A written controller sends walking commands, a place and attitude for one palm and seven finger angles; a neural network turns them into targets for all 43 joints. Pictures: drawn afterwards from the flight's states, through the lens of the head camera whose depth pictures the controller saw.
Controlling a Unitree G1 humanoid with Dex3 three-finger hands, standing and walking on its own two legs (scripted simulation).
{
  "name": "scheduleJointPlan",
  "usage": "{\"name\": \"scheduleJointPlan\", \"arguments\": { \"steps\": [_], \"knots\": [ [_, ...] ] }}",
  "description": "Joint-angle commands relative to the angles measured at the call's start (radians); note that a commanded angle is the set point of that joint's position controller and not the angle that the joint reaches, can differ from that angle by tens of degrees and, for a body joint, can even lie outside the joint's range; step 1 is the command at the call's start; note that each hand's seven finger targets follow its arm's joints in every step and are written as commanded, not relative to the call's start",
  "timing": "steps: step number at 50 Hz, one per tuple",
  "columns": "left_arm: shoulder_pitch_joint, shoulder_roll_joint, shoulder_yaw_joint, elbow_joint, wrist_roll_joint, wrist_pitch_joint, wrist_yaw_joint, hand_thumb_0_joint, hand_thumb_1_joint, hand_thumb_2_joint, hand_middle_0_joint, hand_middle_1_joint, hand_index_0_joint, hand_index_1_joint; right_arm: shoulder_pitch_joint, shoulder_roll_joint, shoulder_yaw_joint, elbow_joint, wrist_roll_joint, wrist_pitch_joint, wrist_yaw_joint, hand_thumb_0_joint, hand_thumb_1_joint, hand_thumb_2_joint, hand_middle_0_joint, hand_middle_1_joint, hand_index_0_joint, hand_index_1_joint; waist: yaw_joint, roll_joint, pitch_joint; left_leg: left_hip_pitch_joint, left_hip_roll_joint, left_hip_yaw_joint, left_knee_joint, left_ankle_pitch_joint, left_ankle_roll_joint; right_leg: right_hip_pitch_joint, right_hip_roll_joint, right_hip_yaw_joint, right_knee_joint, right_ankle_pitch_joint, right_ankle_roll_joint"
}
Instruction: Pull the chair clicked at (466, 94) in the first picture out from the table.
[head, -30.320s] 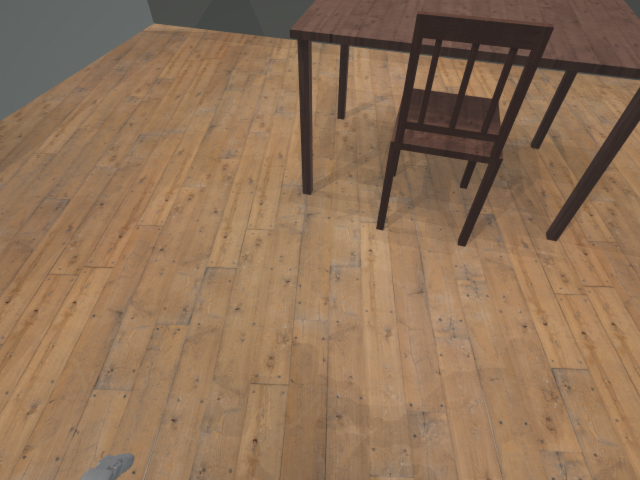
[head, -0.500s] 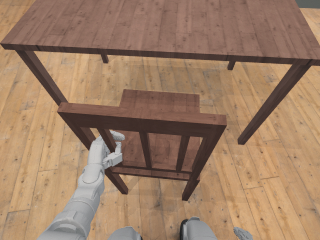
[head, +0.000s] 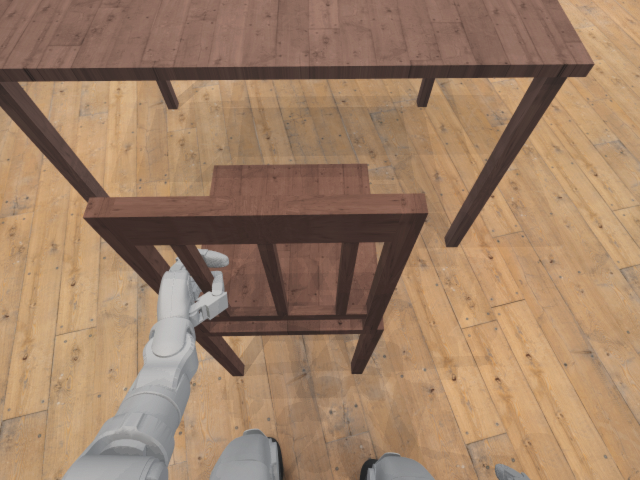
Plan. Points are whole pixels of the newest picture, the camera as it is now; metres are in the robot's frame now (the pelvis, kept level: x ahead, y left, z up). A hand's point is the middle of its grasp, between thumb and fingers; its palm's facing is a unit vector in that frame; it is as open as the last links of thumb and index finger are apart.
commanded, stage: step backward, pulling the chair out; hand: left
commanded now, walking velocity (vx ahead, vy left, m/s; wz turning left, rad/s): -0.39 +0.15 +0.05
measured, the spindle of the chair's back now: (275, 280) +0.38 +0.09 -0.08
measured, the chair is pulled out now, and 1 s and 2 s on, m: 0.29 0.45 0.66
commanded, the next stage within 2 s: stop walking, hand still on the chair in 1.14 s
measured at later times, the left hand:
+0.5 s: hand (208, 364) +0.25 +0.17 -0.06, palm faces +0.14 -0.98 -0.13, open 5.0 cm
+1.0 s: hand (212, 421) +0.18 +0.15 -0.06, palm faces +0.19 -0.97 -0.12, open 5.0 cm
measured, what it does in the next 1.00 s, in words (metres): walks backwards: right foot, then left foot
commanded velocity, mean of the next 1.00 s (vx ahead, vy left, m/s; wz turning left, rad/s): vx -0.37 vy -0.06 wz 0.10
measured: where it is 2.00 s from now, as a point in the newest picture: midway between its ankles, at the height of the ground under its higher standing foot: outside the picture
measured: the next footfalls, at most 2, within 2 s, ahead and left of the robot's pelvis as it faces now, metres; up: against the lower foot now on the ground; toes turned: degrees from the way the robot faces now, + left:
right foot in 0.48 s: -0.02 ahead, -0.13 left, +0.00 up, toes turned -6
left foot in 0.74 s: -0.06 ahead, +0.13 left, +0.00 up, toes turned +0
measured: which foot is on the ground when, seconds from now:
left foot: down 0.00-0.56, up 0.58-0.72, down 0.74-1.00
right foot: down 0.00-0.30, up 0.32-0.46, down 0.48-0.78, up 0.80-0.94, down 0.96-1.00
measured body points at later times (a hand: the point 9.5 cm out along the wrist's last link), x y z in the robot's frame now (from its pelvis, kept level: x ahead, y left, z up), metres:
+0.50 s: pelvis -0.08 +0.01 +0.00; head +0.00 +0.00 +0.44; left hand +0.23 +0.22 -0.05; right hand +0.04 -0.23 -0.13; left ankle +0.05 +0.14 -0.72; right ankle -0.06 -0.13 -0.72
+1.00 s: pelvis -0.17 -0.02 +0.00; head -0.07 -0.01 +0.44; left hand +0.16 +0.20 -0.05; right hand -0.07 -0.27 -0.13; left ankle -0.10 +0.13 -0.72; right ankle -0.14 -0.17 -0.72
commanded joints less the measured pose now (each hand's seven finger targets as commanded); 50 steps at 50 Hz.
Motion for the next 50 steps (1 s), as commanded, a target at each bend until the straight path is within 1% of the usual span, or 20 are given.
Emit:
{"name": "scheduleJointPlan", "arguments": {
  "steps": [1,4,10,14,16,19,25,27,29,32,35,36,37,38,39,41,44,47,48,50],
  "knots": [
    [-0.318,0.264,0.011,-0.184,0.111,-0.059,-0.010,0.000,0.900,0.900,-0.500,-1.450,-0.500,-1.450,0.057,-0.174,-0.073,-0.070,-0.016,-0.031,-0.026,0.000,-0.900,-0.900,0.200,0.300,0.200,0.300,-0.047,0.022,-0.551,0.350,0.065,-0.097,-0.067,0.465,0.028,0.199,-0.179,0.157,-0.076,0.809,-0.015],
    [-0.264,0.290,0.036,-0.182,0.107,-0.064,-0.001,0.000,0.900,0.900,-0.500,-1.450,-0.500,-1.450,0.013,-0.150,-0.061,-0.105,-0.010,-0.018,-0.024,0.000,-0.900,-0.900,0.200,0.300,0.200,0.300,-0.039,0.020,-0.581,0.270,0.014,-0.083,-0.040,0.228,0.020,0.259,-0.236,0.215,-0.077,0.885,-0.014],
    [-0.227,0.241,-0.010,-0.197,0.097,-0.055,0.014,0.000,0.900,0.900,-0.500,-1.450,-0.500,-1.450,-0.051,-0.139,-0.042,-0.147,-0.007,0.003,-0.027,0.000,-0.900,-0.900,0.200,0.300,0.200,0.300,-0.044,-0.054,-0.431,0.256,-0.019,-0.113,-0.109,-0.080,0.041,0.018,-0.223,0.162,-0.198,0.205,-0.016],
    [-0.243,0.181,-0.044,-0.234,0.094,-0.069,0.012,0.000,0.900,0.900,-0.500,-1.450,-0.500,-1.450,-0.070,-0.152,-0.036,-0.171,-0.007,-0.014,-0.029,0.000,-0.900,-0.900,0.200,0.300,0.200,0.300,-0.040,0.164,-0.414,0.189,0.148,-0.278,-0.364,-0.158,0.134,0.007,-0.046,0.022,0.069,-0.096,0.002],
    [-0.260,0.149,-0.065,-0.250,0.091,-0.057,0.011,0.000,0.900,0.900,-0.500,-1.450,-0.500,-1.450,-0.091,-0.150,-0.026,-0.180,-0.008,-0.019,-0.017,0.000,-0.900,-0.900,0.200,0.300,0.200,0.300,-0.025,0.307,-0.408,0.148,0.236,-0.361,-0.452,-0.325,0.159,-0.005,-0.027,0.000,0.247,-0.173,-0.015],
    [-0.276,0.167,-0.063,-0.255,0.077,-0.058,0.009,0.000,0.900,0.900,-0.500,-1.450,-0.500,-1.450,-0.065,-0.143,-0.017,-0.150,-0.009,-0.040,-0.019,0.000,-0.900,-0.900,0.200,0.300,0.200,0.300,-0.027,0.252,-0.415,0.249,0.230,-0.311,-0.362,-0.160,0.164,-0.031,-0.041,0.015,0.201,-0.195,-0.018],
    [-0.246,0.213,-0.036,-0.214,0.098,-0.044,-0.021,0.000,0.900,0.900,-0.500,-1.450,-0.500,-1.450,-0.024,-0.165,-0.038,-0.101,-0.020,-0.059,-0.025,0.000,-0.900,-0.900,0.200,0.300,0.200,0.300,-0.034,0.217,-0.402,0.355,0.152,-0.192,-0.175,0.019,0.111,0.021,-0.053,0.025,-0.143,-0.024,-0.019],
    [-0.268,0.250,-0.001,-0.172,0.102,-0.045,-0.017,0.000,0.900,0.900,-0.500,-1.450,-0.500,-1.450,-0.032,-0.157,-0.048,-0.100,-0.018,-0.059,-0.026,0.000,-0.900,-0.900,0.200,0.300,0.200,0.300,-0.041,0.029,-0.361,0.254,0.065,-0.136,-0.101,-0.163,0.070,-0.017,-0.103,0.083,-0.185,-0.024,-0.032],
    [-0.286,0.324,0.039,-0.149,0.098,-0.046,0.002,0.000,0.900,0.900,-0.500,-1.450,-0.500,-1.450,-0.031,-0.135,-0.050,-0.089,-0.006,-0.055,-0.029,0.000,-0.900,-0.900,0.200,0.300,0.200,0.300,-0.050,-0.215,-0.339,0.256,-0.075,-0.074,0.227,-0.199,0.012,-0.188,-0.308,0.297,-0.342,-0.213,-0.120],
    [-0.296,0.276,0.020,-0.184,0.101,-0.020,-0.003,0.000,0.900,0.900,-0.500,-1.450,-0.500,-1.450,-0.111,-0.100,-0.015,-0.069,-0.010,-0.082,-0.023,0.000,-0.900,-0.900,0.200,0.300,0.200,0.300,0.003,-0.091,-0.378,0.026,-0.096,-0.197,0.354,-0.226,0.010,0.091,-0.373,0.299,-0.231,0.301,-0.195],
    [-0.247,0.280,0.037,-0.134,0.105,-0.007,0.013,0.000,0.900,0.900,-0.500,-1.450,-0.500,-1.450,-0.062,-0.122,-0.001,-0.032,-0.009,-0.086,-0.038,0.000,-0.900,-0.900,0.200,0.300,0.200,0.300,-0.017,-0.052,-0.391,0.099,-0.085,-0.196,-0.060,-0.118,0.013,0.208,-0.296,0.152,-0.069,0.573,-0.105],
    [-0.247,0.263,0.018,-0.129,0.102,-0.008,0.014,0.000,0.900,0.900,-0.500,-1.450,-0.500,-1.450,-0.037,-0.135,-0.006,-0.027,-0.008,-0.085,-0.045,0.000,-0.900,-0.900,0.200,0.300,0.200,0.300,-0.027,-0.048,-0.404,0.168,-0.070,-0.182,-0.227,0.068,0.023,0.204,-0.257,0.124,0.002,0.554,-0.057],
    [-0.260,0.241,-0.005,-0.151,0.097,-0.011,0.012,0.000,0.900,0.900,-0.500,-1.450,-0.500,-1.450,-0.039,-0.169,-0.020,-0.037,-0.011,-0.087,-0.046,0.000,-0.900,-0.900,0.200,0.300,0.200,0.300,-0.021,0.034,-0.411,0.218,0.046,-0.309,-0.303,0.363,0.077,0.139,-0.170,0.075,0.074,0.420,-0.001],
    [-0.281,0.212,-0.014,-0.177,0.097,-0.012,0.012,0.000,0.900,0.900,-0.500,-1.450,-0.500,-1.450,-0.036,-0.184,-0.034,-0.051,-0.016,-0.076,-0.038,0.000,-0.900,-0.900,0.200,0.300,0.200,0.300,-0.015,0.149,-0.428,0.293,0.152,-0.421,-0.217,0.663,0.145,0.039,-0.111,0.060,0.143,0.264,0.020],
    [-0.267,0.172,-0.030,-0.147,0.096,-0.006,0.010,0.000,0.900,0.900,-0.500,-1.450,-0.500,-1.450,-0.022,-0.174,-0.036,-0.050,-0.021,-0.059,-0.023,0.000,-0.900,-0.900,0.200,0.300,0.200,0.300,-0.019,0.190,-0.428,0.350,0.207,-0.429,-0.225,0.766,0.189,-0.005,-0.082,0.050,0.179,0.034,0.017],
    [-0.296,0.162,-0.048,-0.248,0.110,-0.005,-0.012,0.000,0.900,0.900,-0.500,-1.450,-0.500,-1.450,-0.038,-0.148,-0.034,-0.064,-0.047,-0.053,0.001,0.000,-0.900,-0.900,0.200,0.300,0.200,0.300,-0.029,0.339,-0.452,0.403,0.213,-0.448,-0.219,0.799,0.199,-0.082,-0.071,0.050,0.266,-0.197,0.002],
    [-0.216,0.178,-0.014,-0.259,0.099,-0.014,-0.008,0.000,0.900,0.900,-0.500,-1.450,-0.500,-1.450,-0.003,-0.159,-0.051,-0.069,-0.029,-0.051,0.020,0.000,-0.900,-0.900,0.200,0.300,0.200,0.300,-0.021,0.272,-0.499,0.484,0.193,-0.387,-0.093,0.918,0.175,0.018,-0.067,0.056,0.034,-0.021,-0.019],
    [-0.205,0.194,-0.014,-0.259,0.110,-0.027,-0.014,0.000,0.900,0.900,-0.500,-1.450,-0.500,-1.450,-0.002,-0.165,-0.057,-0.090,-0.013,-0.047,0.019,0.000,-0.900,-0.900,0.200,0.300,0.200,0.300,-0.028,0.184,-0.512,0.377,0.107,-0.298,-0.025,0.669,0.101,0.212,-0.091,0.048,-0.185,0.391,-0.020],
    [-0.229,0.213,-0.016,-0.265,0.115,-0.032,-0.015,0.000,0.900,0.900,-0.500,-1.450,-0.500,-1.450,-0.014,-0.149,-0.050,-0.104,-0.009,-0.044,0.014,0.000,-0.900,-0.900,0.200,0.300,0.200,0.300,-0.041,0.108,-0.516,0.286,0.062,-0.249,-0.021,0.512,0.067,0.281,-0.153,0.093,-0.169,0.577,-0.037],
    [-0.235,0.253,-0.003,-0.237,0.120,-0.014,-0.012,0.000,0.900,0.900,-0.500,-1.450,-0.500,-1.450,-0.030,-0.140,-0.039,-0.111,-0.008,-0.031,-0.003,0.000,-0.900,-0.900,0.200,0.300,0.200,0.300,-0.046,-0.013,-0.457,0.173,-0.030,-0.180,0.011,0.140,0.012,0.225,-0.254,0.133,-0.134,0.623,-0.084]
  ]
}}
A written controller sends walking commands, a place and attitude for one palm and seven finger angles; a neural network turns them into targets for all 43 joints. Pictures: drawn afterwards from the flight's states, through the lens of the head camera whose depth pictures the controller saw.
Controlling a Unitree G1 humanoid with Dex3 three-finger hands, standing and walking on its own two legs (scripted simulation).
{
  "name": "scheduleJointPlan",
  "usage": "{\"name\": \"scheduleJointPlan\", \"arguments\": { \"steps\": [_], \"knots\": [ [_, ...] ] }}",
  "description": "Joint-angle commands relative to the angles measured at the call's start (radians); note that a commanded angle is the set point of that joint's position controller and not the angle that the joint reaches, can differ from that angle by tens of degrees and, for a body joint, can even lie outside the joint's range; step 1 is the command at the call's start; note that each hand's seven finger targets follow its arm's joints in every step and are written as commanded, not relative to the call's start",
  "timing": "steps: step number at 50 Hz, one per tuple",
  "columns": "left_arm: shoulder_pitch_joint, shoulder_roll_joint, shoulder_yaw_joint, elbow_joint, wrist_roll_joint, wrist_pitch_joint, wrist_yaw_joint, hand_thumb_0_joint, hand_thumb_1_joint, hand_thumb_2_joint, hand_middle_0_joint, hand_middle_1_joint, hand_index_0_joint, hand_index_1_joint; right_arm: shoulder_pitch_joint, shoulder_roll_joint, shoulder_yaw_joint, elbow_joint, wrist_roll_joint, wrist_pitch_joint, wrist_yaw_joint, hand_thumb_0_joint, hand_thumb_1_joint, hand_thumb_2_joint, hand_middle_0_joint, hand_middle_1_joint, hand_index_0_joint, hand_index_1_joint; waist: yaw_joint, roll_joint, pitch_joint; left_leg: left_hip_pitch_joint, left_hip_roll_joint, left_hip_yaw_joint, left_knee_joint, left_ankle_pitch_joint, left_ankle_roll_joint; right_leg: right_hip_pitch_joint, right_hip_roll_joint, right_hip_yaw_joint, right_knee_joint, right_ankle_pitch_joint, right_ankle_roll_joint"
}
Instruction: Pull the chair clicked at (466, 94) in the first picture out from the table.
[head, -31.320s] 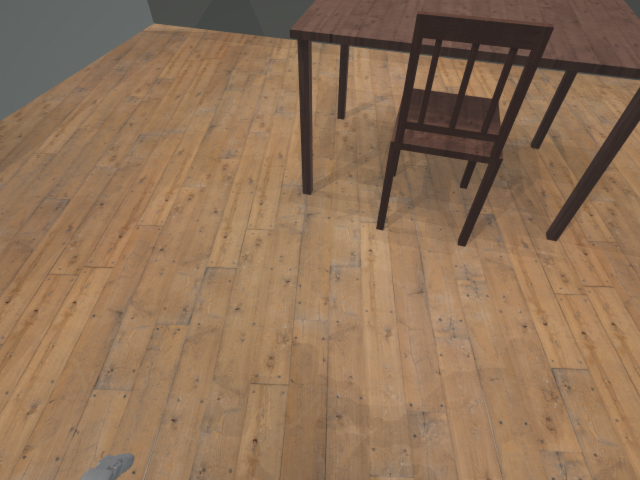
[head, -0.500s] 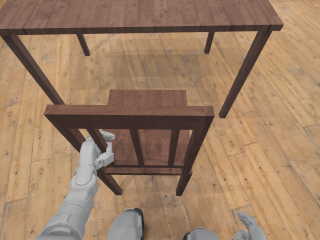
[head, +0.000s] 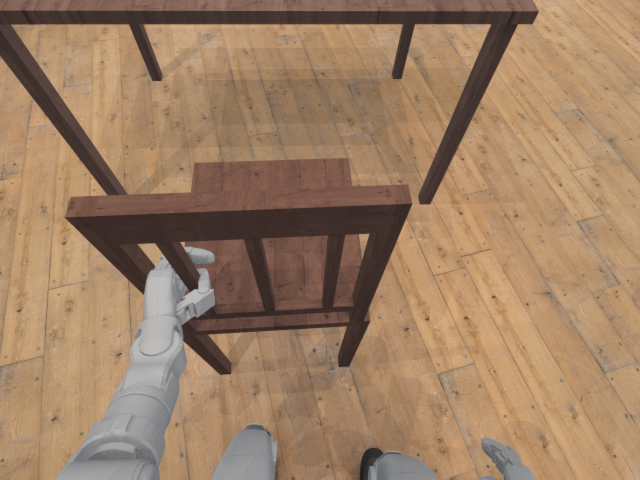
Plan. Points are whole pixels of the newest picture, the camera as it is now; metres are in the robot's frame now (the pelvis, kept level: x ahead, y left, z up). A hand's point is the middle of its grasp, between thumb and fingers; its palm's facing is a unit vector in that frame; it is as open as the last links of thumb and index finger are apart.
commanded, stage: step backward, pulling the chair out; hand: left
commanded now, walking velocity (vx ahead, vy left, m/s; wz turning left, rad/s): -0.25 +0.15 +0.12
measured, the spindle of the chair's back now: (262, 275) +0.38 +0.11 -0.08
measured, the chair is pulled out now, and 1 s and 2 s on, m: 0.45 0.66 0.65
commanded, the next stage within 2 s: stop walking, hand still on the chair in 0.14 s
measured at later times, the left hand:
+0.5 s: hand (190, 405) +0.19 +0.18 -0.07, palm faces +0.20 -0.97 -0.11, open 5.0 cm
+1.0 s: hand (186, 453) +0.14 +0.17 -0.05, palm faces +0.23 -0.97 -0.11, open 5.0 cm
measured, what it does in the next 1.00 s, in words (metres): steps on the spot: left foot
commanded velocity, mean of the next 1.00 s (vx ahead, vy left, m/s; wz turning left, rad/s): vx -0.01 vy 0.00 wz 0.02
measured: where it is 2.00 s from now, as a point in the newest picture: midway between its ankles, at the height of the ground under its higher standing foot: outside the picture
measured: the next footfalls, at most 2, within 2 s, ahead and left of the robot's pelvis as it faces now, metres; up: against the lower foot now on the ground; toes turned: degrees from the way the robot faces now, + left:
left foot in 0.50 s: -0.02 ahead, +0.12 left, +0.00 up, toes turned +3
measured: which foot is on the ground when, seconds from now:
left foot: down 0.00-0.36, up 0.38-0.48, down 0.50-1.00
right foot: down 0.00-1.00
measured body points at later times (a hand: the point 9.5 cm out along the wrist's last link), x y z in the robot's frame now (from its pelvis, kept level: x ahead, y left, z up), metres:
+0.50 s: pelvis -0.07 +0.00 -0.01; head -0.04 +0.01 +0.44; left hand +0.18 +0.23 -0.06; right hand +0.05 -0.23 -0.13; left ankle -0.06 +0.12 -0.73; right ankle -0.03 -0.13 -0.73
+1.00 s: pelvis -0.07 -0.01 +0.02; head -0.07 -0.01 +0.47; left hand +0.13 +0.22 -0.04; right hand +0.08 -0.25 -0.08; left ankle -0.06 +0.11 -0.73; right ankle -0.03 -0.13 -0.73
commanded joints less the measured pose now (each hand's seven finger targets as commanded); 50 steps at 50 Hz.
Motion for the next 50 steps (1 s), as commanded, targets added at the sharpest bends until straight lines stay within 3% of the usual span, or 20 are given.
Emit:
{"name": "scheduleJointPlan", "arguments": {
  "steps": [1,4,7,10,11,13,16,18,20,23,24,25,26,27,29,33,35,40,45,50],
  "knots": [
    [-0.245,0.264,-0.016,-0.193,0.098,-0.044,-0.012,0.000,0.900,0.900,-0.500,-1.450,-0.500,-1.450,0.019,-0.165,-0.057,-0.103,0.006,-0.010,-0.037,0.000,-0.900,-0.900,0.200,0.300,0.200,0.300,-0.036,-0.055,-0.546,0.151,-0.031,0.012,0.079,0.062,0.037,0.211,-0.278,0.171,-0.032,0.607,-0.138],
    [-0.184,0.278,-0.005,-0.176,0.073,-0.009,-0.011,0.000,0.900,0.900,-0.500,-1.450,-0.500,-1.450,-0.012,-0.163,-0.042,-0.119,0.013,0.012,-0.045,0.000,-0.900,-0.900,0.200,0.300,0.200,0.300,-0.024,-0.034,-0.517,0.127,-0.064,-0.008,0.117,-0.144,0.042,0.141,-0.340,0.207,-0.077,0.377,-0.152],
    [-0.196,0.222,-0.038,-0.179,0.067,0.008,-0.010,0.000,0.900,0.900,-0.500,-1.450,-0.500,-1.450,-0.027,-0.159,-0.020,-0.130,0.012,0.015,-0.051,0.000,-0.900,-0.900,0.200,0.300,0.200,0.300,-0.024,-0.047,-0.440,0.173,-0.027,-0.046,-0.104,-0.054,0.077,0.025,-0.227,0.102,-0.040,0.003,-0.083],
    [-0.210,0.168,-0.076,-0.188,0.056,-0.004,-0.006,0.000,0.900,0.900,-0.500,-1.450,-0.500,-1.450,-0.040,-0.187,-0.029,-0.146,0.008,0.018,-0.046,0.000,-0.900,-0.900,0.200,0.300,0.200,0.300,-0.009,0.275,-0.400,0.020,0.140,-0.273,-0.368,-0.267,0.194,0.049,-0.021,0.006,0.273,-0.280,-0.037],
    [-0.239,0.158,-0.085,-0.199,0.056,-0.005,-0.006,0.000,0.900,0.900,-0.500,-1.450,-0.500,-1.450,-0.039,-0.181,-0.028,-0.154,0.008,0.018,-0.038,0.000,-0.900,-0.900,0.200,0.300,0.200,0.300,-0.004,0.316,-0.387,-0.028,0.162,-0.307,-0.422,-0.387,0.214,0.061,0.002,0.001,0.357,-0.285,-0.043],
    [-0.282,0.176,-0.093,-0.390,0.047,-0.022,-0.013,0.000,0.900,0.900,-0.500,-1.450,-0.500,-1.450,-0.029,-0.159,-0.029,-0.184,0.022,0.010,-0.031,0.000,-0.900,-0.900,0.200,0.300,0.200,0.300,-0.002,0.329,-0.404,-0.018,0.142,-0.249,-0.355,-0.366,0.224,0.119,-0.005,0.017,0.332,-0.234,-0.045],
    [-0.147,0.172,-0.092,-0.367,0.048,-0.003,-0.026,0.000,0.900,0.900,-0.500,-1.450,-0.500,-1.450,0.024,-0.144,-0.024,-0.182,0.031,-0.006,-0.033,0.000,-0.900,-0.900,0.200,0.300,0.200,0.300,-0.001,0.154,-0.417,0.115,-0.017,-0.066,-0.098,-0.311,0.128,0.115,-0.046,0.092,-0.088,-0.293,-0.066],
    [-0.138,0.210,-0.077,-0.382,0.053,0.016,-0.037,0.000,0.900,0.900,-0.500,-1.450,-0.500,-1.450,0.037,-0.138,-0.029,-0.177,0.032,-0.012,-0.032,0.000,-0.900,-0.900,0.200,0.300,0.200,0.300,-0.024,-0.142,-0.373,0.182,-0.147,0.076,0.275,-0.205,0.051,-0.063,-0.250,0.294,-0.256,-0.345,-0.161],
    [-0.113,0.193,-0.064,-0.349,0.053,0.060,-0.030,0.000,0.900,0.900,-0.500,-1.450,-0.500,-1.450,-0.004,-0.137,-0.021,-0.152,0.026,-0.024,-0.036,0.000,-0.900,-0.900,0.200,0.300,0.200,0.300,-0.017,-0.188,-0.377,0.186,-0.133,0.007,0.422,-0.200,0.049,-0.152,-0.303,0.308,-0.267,-0.437,-0.214],
    [-0.083,0.169,-0.063,-0.432,0.064,0.054,-0.029,0.000,0.900,0.900,-0.500,-1.450,-0.500,-1.450,-0.042,-0.102,0.004,-0.144,0.010,-0.070,-0.040,0.000,-0.900,-0.900,0.200,0.300,0.200,0.300,-0.038,-0.084,-0.317,0.280,-0.100,0.025,-0.055,-0.111,0.077,-0.090,-0.211,0.177,-0.118,-0.254,-0.137],
    [-0.041,0.178,-0.060,-0.459,0.069,0.047,-0.025,0.000,0.900,0.900,-0.500,-1.450,-0.500,-1.450,-0.047,-0.120,0.001,-0.132,0.005,-0.086,-0.048,0.000,-0.900,-0.900,0.200,0.300,0.200,0.300,-0.027,0.056,-0.268,0.302,-0.080,0.003,-0.246,-0.078,0.089,-0.070,-0.152,0.139,-0.034,-0.202,-0.098],
    [0.010,0.177,-0.049,-0.498,0.080,0.033,-0.019,0.000,0.900,0.900,-0.500,-1.450,-0.500,-1.450,-0.031,-0.139,-0.006,-0.137,-0.004,-0.098,-0.048,0.000,-0.900,-0.900,0.200,0.300,0.200,0.300,-0.006,0.201,-0.285,0.293,-0.005,-0.123,-0.342,0.006,0.125,-0.037,-0.072,0.109,0.069,-0.135,-0.061],
    [0.053,0.165,-0.050,-0.532,0.085,0.027,-0.016,0.000,0.900,0.900,-0.500,-1.450,-0.500,-1.450,-0.016,-0.146,-0.014,-0.146,-0.004,-0.096,-0.042,0.000,-0.900,-0.900,0.200,0.300,0.200,0.300,0.008,0.264,-0.326,0.322,0.073,-0.218,-0.329,0.174,0.179,-0.022,-0.048,0.103,0.107,-0.067,-0.041],
    [0.128,0.138,-0.063,-0.518,0.087,0.041,-0.018,0.000,0.900,0.900,-0.500,-1.450,-0.500,-1.450,-0.005,-0.131,-0.011,-0.148,0.001,-0.092,-0.036,0.000,-0.900,-0.900,0.200,0.300,0.200,0.300,0.020,0.188,-0.364,0.339,0.088,-0.180,-0.272,0.359,0.199,0.046,-0.049,0.082,0.065,0.042,-0.027],
    [0.113,0.141,-0.077,-0.558,0.084,0.049,-0.038,0.000,0.900,0.900,-0.500,-1.450,-0.500,-1.450,-0.046,-0.116,0.002,-0.147,-0.010,-0.110,-0.026,0.000,-0.900,-0.900,0.200,0.300,0.200,0.300,0.005,0.305,-0.415,0.349,0.052,-0.175,-0.300,0.367,0.164,0.110,-0.053,0.070,0.046,0.019,-0.033],
    [0.202,0.127,-0.074,-0.474,0.087,0.059,-0.035,0.000,0.900,0.900,-0.500,-1.450,-0.500,-1.450,-0.028,-0.131,-0.009,-0.151,0.001,-0.114,-0.020,0.000,-0.900,-0.900,0.200,0.300,0.200,0.300,0.001,0.076,-0.368,0.326,-0.009,-0.075,-0.275,0.150,0.117,0.130,-0.072,0.107,-0.123,0.068,-0.043],
    [0.220,0.120,-0.080,-0.428,0.086,0.067,-0.036,0.000,0.900,0.900,-0.500,-1.450,-0.500,-1.450,-0.026,-0.133,-0.010,-0.151,0.000,-0.109,-0.022,0.000,-0.900,-0.900,0.200,0.300,0.200,0.300,-0.004,0.037,-0.341,0.314,-0.028,-0.043,-0.286,0.070,0.105,0.110,-0.085,0.130,-0.154,0.046,-0.046],
    [0.255,0.129,-0.077,-0.416,0.085,0.064,-0.029,0.000,0.900,0.900,-0.500,-1.450,-0.500,-1.450,-0.031,-0.128,-0.006,-0.158,0.001,-0.097,-0.028,0.000,-0.900,-0.900,0.200,0.300,0.200,0.300,-0.005,0.087,-0.303,0.310,-0.038,-0.019,-0.311,-0.047,0.107,0.054,-0.093,0.147,-0.207,-0.051,-0.053],
    [0.303,0.121,-0.084,-0.414,0.084,0.062,-0.026,0.000,0.900,0.900,-0.500,-1.450,-0.500,-1.450,-0.035,-0.123,-0.006,-0.171,0.004,-0.087,-0.035,0.000,-0.900,-0.900,0.200,0.300,0.200,0.300,-0.004,0.041,-0.306,0.319,-0.038,-0.010,-0.301,-0.022,0.108,0.052,-0.096,0.145,-0.224,-0.034,-0.050],
    [0.328,0.113,-0.094,-0.423,0.082,0.061,-0.021,0.000,0.900,0.900,-0.500,-1.450,-0.500,-1.450,-0.044,-0.125,-0.005,-0.176,0.003,-0.080,-0.039,0.000,-0.900,-0.900,0.200,0.300,0.200,0.300,-0.004,0.096,-0.291,0.310,-0.033,-0.012,-0.309,0.020,0.108,0.055,-0.099,0.139,-0.215,0.000,-0.055]
  ]
}}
